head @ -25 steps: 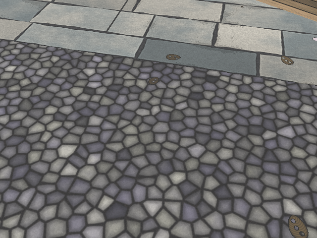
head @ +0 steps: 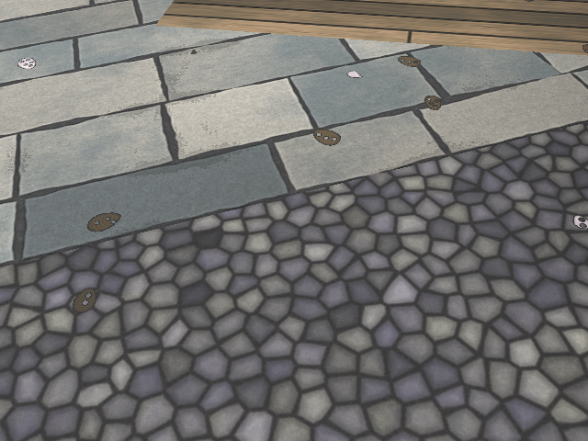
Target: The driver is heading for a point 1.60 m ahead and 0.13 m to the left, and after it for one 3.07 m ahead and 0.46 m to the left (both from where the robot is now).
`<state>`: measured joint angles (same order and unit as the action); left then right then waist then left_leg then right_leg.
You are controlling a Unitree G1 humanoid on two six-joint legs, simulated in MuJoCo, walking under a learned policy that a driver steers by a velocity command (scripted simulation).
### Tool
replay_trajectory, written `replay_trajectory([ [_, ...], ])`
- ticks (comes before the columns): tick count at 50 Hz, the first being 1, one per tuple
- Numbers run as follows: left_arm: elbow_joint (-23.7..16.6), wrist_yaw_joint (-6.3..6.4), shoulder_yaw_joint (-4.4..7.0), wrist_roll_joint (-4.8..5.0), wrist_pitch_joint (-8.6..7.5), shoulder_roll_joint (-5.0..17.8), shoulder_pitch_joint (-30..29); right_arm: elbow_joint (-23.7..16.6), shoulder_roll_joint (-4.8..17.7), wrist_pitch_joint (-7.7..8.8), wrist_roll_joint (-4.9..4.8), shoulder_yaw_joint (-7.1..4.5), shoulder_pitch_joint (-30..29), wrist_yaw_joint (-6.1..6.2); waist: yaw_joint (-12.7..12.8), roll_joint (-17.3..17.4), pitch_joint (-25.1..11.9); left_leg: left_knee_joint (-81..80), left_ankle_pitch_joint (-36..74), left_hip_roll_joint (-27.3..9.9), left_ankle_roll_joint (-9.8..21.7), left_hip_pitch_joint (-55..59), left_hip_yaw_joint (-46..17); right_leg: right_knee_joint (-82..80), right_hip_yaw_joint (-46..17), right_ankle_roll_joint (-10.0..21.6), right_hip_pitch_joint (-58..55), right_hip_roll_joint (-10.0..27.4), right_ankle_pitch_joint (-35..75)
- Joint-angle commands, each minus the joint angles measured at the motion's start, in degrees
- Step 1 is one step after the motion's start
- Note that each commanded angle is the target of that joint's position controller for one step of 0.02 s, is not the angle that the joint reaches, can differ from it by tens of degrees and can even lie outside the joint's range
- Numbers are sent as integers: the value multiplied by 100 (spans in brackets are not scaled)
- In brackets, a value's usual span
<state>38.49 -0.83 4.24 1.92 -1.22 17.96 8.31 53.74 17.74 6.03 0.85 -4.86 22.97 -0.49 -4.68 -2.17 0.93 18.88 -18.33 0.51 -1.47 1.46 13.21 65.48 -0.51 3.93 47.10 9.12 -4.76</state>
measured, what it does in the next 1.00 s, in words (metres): walks ahead: right foot, then left foot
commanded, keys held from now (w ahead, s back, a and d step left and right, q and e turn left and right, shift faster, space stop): e+shift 0.28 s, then q+shift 0.72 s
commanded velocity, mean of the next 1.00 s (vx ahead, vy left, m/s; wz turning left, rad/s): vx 0.20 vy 0.00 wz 0.01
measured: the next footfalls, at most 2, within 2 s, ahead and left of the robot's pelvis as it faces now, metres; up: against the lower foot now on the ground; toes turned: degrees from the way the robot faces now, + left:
right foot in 0.16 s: +0.35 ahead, -0.09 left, +0.00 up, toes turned -11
left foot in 0.84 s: +0.41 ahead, +0.14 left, +0.00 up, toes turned +1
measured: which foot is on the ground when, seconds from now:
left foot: down 0.00-0.12, up 0.14-0.82, down 0.84-1.00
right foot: up 0.00-0.14, down 0.16-0.86, up 0.88-1.00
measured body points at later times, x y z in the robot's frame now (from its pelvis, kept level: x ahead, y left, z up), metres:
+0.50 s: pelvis +0.27 -0.03 +0.00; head +0.29 -0.06 +0.45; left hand +0.50 +0.17 -0.08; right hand +0.34 -0.33 -0.11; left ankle +0.42 +0.13 -0.66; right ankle +0.31 -0.08 -0.73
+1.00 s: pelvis +0.37 +0.05 +0.01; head +0.43 +0.08 +0.45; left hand +0.52 +0.35 -0.10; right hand +0.55 -0.23 -0.07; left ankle +0.37 +0.14 -0.73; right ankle +0.36 -0.11 -0.64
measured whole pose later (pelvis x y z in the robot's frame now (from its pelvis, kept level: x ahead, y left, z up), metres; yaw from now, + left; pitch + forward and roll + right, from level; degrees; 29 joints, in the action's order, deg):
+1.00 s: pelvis +0.37 +0.05 +0.01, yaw +6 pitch +4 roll -2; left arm 39.5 1.1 4.8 -0.8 -0.2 18.3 5.0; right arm 35.3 18.8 -1.1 -1.3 -4.9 11.8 0.0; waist -0.3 -1.2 3.1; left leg 28.7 -13.3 2.8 2.8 -19.4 -4.3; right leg 64.9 -3.1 -3.1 32.3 -0.7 -26.2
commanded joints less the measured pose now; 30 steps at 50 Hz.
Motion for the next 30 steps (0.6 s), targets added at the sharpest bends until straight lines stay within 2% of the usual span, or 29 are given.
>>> replay_trajectory([
  [1, -365, -169, -77, -133, -46, -51, -62, -828, 644, 131, -16, -32, -1449, 119, 582, 111, 909, -967, 2830, -1204, 650, -1533, 68, -1414, 285, 16, -939, -56, 1189],
  [2, -413, -258, -56, -159, -86, -15, -196, -837, 817, 106, -38, -61, -1292, 171, 502, 38, 789, -779, 3425, -1215, 582, -1303, 178, -1881, 560, 41, -1265, -255, 1484],
  [4, -415, -375, 56, -138, -101, 188, 68, -864, 1207, 13, -160, -142, -1117, 236, 649, 343, 346, -10, 5391, -1307, 478, -575, 241, -2259, 962, 149, -1913, -748, 1325],
  [5, -340, -386, 157, -92, -66, 392, 536, -924, 1354, -74, -231, -191, -1166, 249, 912, 578, 56, 665, 6364, -1396, 452, -312, 222, -2266, 1085, 243, -2344, -987, 940],
  [6, -194, -365, 320, -67, -19, 735, 1348, -1002, 1420, -154, -281, -228, -1295, 233, 1345, 701, -358, 1783, 6839, -1461, 431, -433, 142, -2283, 1105, 407, -3280, -1207, 627],
  [7, 46, -243, 550, -73, 38, 1161, 2352, -1064, 1250, -157, -313, -199, -1434, 174, 1845, 511, -834, 3380, 6088, -1320, 230, -1076, 39, -2709, 852, 624, -4764, -1341, 953],
  [8, 106, -82, 562, -5, 63, 1372, 2063, -1084, 390, -92, -212, 19, -1199, 79, 1387, -884, -402, 5434, -89, -308, -96, -2141, -140, -3256, -242, 851, -5178, -800, 2589],
  [9, -383, -92, 464, -323, -44, 1653, 1273, -1316, -58, 43, -83, 178, -217, 4, 329, -1926, -1139, 7458, -2198, 580, -266, -3824, -1125, -3296, -3194, 2062, -6145, 337, 4549],
  [10, -698, -203, 469, -387, -132, 1575, 1173, -1454, 609, 155, -91, 117, -230, -20, 607, -1066, -2493, 7589, -1848, 412, -97, -3832, -2238, -4214, -4448, 2368, -6425, 846, 2945],
  [11, -795, -252, 439, -277, -199, 1365, 964, -1633, 817, 169, -171, 69, -874, 10, 648, -243, -2014, 7103, -1345, 280, 38, -4049, -2269, -4600, -4342, 2127, -5916, 688, 1403],
  [12, -785, -233, 386, -116, -237, 1120, 671, -1692, 714, 111, -113, 74, -1262, 101, 456, 576, -1291, 6512, -935, 58, 40, -4162, -2232, -4721, -3954, 1774, -5082, 395, 614],
  [13, -836, -190, 319, -83, -249, 929, 406, -1666, 701, 0, -63, 66, -1278, 159, 256, 721, -1027, 6140, -718, -104, 2, -3927, -2290, -4737, -3654, 1605, -4380, 236, 712],
  [14, -900, -135, 317, -144, -228, 882, 241, -1669, 765, -123, -46, 28, -1275, 171, 146, 603, -889, 5803, -631, -194, -33, -3597, -2301, -4799, -3311, 1497, -3811, 67, 1104],
  [15, -938, -81, 285, -205, -192, 784, 60, -1592, 774, -233, -55, -4, -1145, 176, 62, 576, -819, 5567, -589, -342, -93, -3384, -2214, -4728, -2831, 1404, -3436, 60, 1669],
  [16, -907, -18, 245, -230, -173, 689, 65, -1495, 681, -297, -31, 7, -1063, 191, 86, 603, -819, 5396, -512, -448, -160, -3211, -2054, -4581, -2395, 1364, -3110, 24, 2438],
  [18, -715, 104, 164, -264, -169, 577, 429, -1448, 427, -349, 6, 68, -1100, 249, 275, 498, -1022, 5203, -76, -458, -285, -3180, -1822, -4398, -1767, 1321, -3029, -50, 3660],
  [20, -554, 173, 22, -300, -128, 339, 503, -1394, 281, -420, -49, 109, -1089, 289, 331, 234, -1197, 4919, 401, -519, -372, -3172, -1785, -4400, -1328, 1176, -3150, -124, 3552],
  [21, -484, 185, -74, -326, -111, 130, 433, -1339, 224, -451, -73, 125, -1067, 290, 322, 145, -1199, 4584, 676, -601, -391, -3089, -1815, -4445, -1101, 1043, -3168, -194, 3164],
  [22, -434, 185, -114, -356, -99, 54, 354, -1319, 205, -475, -95, 131, -1117, 284, 352, 46, -1103, 4187, 959, -658, -390, -3033, -1824, -4511, -905, 900, -3174, -262, 2698],
  [24, -367, 188, -94, -440, -100, 139, 237, -1389, 249, -496, -148, 123, -1421, 266, 536, -138, -764, 3490, 1340, -706, -361, -3010, -1865, -4750, -782, 755, -3163, -202, 1716],
  [26, -309, 209, -1, -485, -71, 405, 213, -1517, 469, -499, -213, 54, -1661, 240, 725, -334, -460, 3201, 1175, -648, -347, -3285, -1847, -4940, -893, 833, -3432, 45, 1077],
  [28, -238, 227, 61, -452, 7, 521, 270, -1614, 643, -519, -250, -26, -1688, 196, 820, -326, -311, 3233, 628, -664, -357, -3784, -1869, -4948, -1100, 1022, -3969, 366, 807],
  [30, -197, 255, 73, -381, 85, 483, 275, -1684, 621, -559, -232, -54, -1627, 139, 833, -236, -248, 3372, 144, -711, -377, -4174, -1858, -4859, -1213, 1161, -4411, 628, 849],
])
Keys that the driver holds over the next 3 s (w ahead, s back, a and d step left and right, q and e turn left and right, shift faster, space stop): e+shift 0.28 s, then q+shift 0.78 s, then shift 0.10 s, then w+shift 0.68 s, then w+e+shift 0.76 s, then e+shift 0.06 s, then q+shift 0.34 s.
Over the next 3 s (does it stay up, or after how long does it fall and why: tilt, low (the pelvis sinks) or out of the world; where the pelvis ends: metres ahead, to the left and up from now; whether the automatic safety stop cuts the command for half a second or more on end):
stays up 1.68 0.31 0.01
